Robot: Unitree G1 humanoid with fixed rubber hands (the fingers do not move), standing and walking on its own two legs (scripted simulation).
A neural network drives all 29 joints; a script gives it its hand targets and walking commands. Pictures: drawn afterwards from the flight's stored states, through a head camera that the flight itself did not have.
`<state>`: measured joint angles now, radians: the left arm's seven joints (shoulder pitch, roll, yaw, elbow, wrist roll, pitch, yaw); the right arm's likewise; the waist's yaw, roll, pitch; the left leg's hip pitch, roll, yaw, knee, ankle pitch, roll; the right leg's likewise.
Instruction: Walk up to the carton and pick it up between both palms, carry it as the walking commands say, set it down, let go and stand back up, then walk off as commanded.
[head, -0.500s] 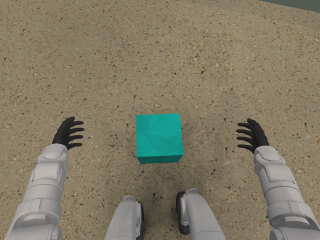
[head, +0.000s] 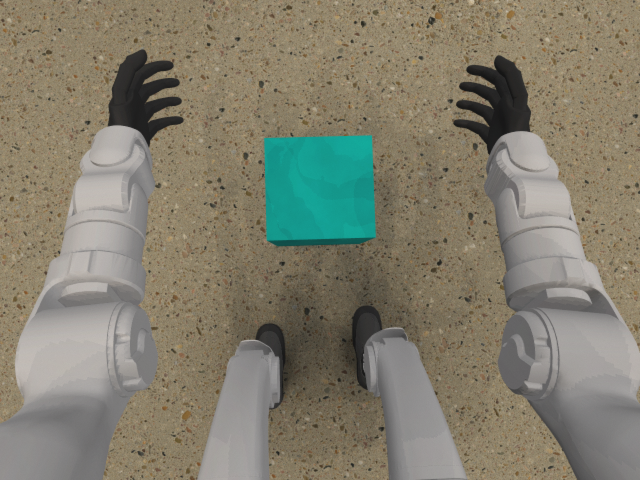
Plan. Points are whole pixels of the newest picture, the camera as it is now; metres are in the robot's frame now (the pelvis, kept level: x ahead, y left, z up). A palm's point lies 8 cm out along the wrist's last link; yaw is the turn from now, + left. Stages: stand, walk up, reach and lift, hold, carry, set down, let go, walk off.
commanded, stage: reach and lift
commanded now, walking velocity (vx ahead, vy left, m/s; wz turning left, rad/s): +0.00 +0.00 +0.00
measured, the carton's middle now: (318, 198) +0.49 -0.02 -0.54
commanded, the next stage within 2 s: none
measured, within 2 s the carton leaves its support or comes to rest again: neither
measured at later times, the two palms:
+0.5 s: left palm (170, 139) +0.52 +0.18 -0.18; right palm (466, 144) +0.49 -0.21 -0.19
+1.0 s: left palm (207, 169) +0.52 +0.18 -0.34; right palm (426, 171) +0.50 -0.20 -0.35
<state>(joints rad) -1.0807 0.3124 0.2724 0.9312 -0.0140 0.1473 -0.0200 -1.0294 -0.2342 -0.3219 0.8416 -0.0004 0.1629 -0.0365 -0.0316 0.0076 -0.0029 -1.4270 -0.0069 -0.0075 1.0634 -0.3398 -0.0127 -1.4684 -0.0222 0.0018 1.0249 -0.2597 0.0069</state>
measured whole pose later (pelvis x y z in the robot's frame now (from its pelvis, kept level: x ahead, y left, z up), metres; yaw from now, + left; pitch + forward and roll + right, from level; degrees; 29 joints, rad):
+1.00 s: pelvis -0.03 +0.00 -0.21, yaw +1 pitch +47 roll +0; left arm -1.32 0.35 0.16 1.01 -0.12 0.13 0.10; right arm -1.26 -0.30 -0.25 0.97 0.12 0.12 -0.10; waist -0.04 0.00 0.06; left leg -2.15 -0.05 -0.03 1.91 -0.58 -0.03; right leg -2.20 0.01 0.03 1.86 -0.48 0.03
